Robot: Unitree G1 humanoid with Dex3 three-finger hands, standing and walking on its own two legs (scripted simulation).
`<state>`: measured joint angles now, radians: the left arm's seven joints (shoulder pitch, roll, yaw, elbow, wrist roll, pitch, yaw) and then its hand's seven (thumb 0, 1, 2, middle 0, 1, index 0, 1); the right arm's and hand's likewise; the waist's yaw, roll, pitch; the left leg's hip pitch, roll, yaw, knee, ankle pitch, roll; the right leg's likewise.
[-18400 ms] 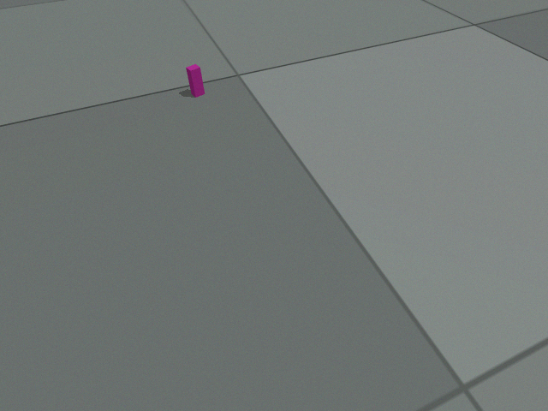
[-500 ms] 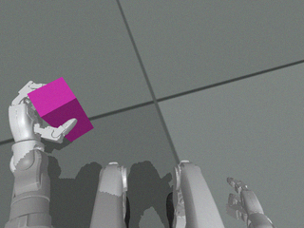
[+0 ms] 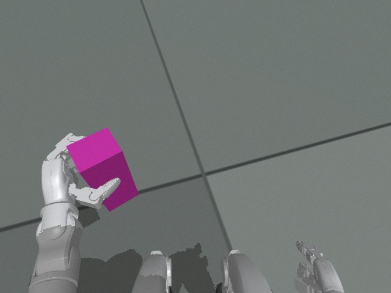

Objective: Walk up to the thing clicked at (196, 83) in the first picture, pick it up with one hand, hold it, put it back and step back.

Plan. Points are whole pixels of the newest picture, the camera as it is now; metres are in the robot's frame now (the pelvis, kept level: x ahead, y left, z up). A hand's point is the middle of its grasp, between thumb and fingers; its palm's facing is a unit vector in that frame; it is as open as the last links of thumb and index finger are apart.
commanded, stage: lift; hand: left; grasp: from the side
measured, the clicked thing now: (108, 174) +0.36 +0.18 +0.01
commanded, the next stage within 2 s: hold in 0.90 s
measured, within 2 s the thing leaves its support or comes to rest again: neither
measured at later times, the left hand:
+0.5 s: hand (94, 153) +0.35 +0.18 +0.10, palm faces +0.19 -0.98 -0.02, open 10.0 cm
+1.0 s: hand (95, 139) +0.36 +0.17 +0.13, palm faces +0.19 -0.98 -0.01, open 10.0 cm
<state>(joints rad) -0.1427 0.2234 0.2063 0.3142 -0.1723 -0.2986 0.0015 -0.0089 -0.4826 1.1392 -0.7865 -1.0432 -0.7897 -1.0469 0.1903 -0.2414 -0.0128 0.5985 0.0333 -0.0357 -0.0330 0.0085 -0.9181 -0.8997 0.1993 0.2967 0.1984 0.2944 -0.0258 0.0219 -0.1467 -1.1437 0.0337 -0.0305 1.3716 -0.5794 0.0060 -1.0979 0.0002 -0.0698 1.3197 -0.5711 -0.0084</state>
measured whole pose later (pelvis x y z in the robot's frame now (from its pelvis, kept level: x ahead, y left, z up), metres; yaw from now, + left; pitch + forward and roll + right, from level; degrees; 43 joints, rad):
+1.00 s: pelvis +0.03 -0.01 +0.08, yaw +1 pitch +10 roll -2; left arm -0.11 0.16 0.15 0.35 -0.15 -0.34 0.03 -0.01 -0.49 1.15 -0.78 -1.06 -0.78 -1.07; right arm 0.24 -0.22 -0.01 0.64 0.00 -0.02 -0.02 0.01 -0.92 -0.90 0.20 0.30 0.20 0.29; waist -0.02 0.02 -0.06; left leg -0.69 0.03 -0.01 0.97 -0.46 0.00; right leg -0.65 0.01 -0.05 0.93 -0.46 -0.01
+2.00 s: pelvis +0.03 -0.01 +0.09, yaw +1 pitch +7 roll -1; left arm -0.11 0.15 0.14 0.37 -0.14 -0.33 0.05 -0.01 -0.43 1.09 -0.77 -1.04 -0.77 -1.04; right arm 0.23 -0.22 -0.01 0.64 0.00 -0.02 -0.02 0.01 -0.93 -0.91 0.20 0.30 0.20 0.29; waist -0.02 0.02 -0.04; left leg -0.56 0.03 0.00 0.85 -0.41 -0.01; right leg -0.54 0.01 -0.05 0.82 -0.41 -0.01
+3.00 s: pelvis +0.03 -0.01 +0.09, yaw +1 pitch +7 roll -1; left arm -0.11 0.15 0.14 0.38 -0.15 -0.34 0.04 -0.01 -0.42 1.08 -0.76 -1.04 -0.77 -1.04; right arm 0.23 -0.22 -0.01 0.65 0.00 -0.02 -0.01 0.01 -0.93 -0.91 0.20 0.30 0.20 0.29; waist -0.02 0.02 -0.04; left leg -0.55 0.03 0.00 0.85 -0.42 0.00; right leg -0.52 0.01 -0.05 0.81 -0.41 -0.01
